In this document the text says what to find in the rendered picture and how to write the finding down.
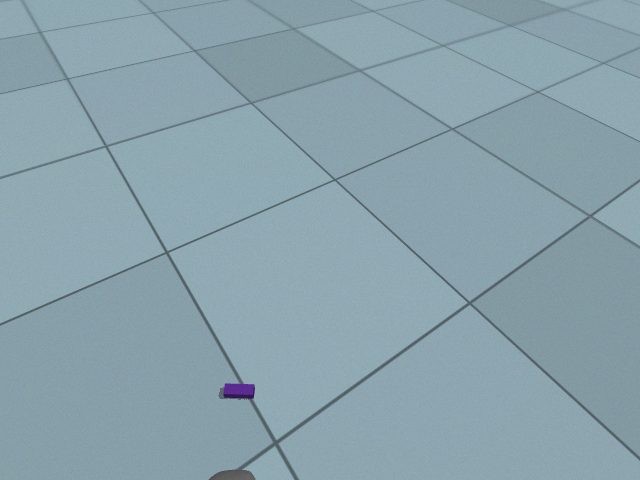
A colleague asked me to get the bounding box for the small box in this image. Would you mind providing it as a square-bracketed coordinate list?
[223, 383, 255, 399]

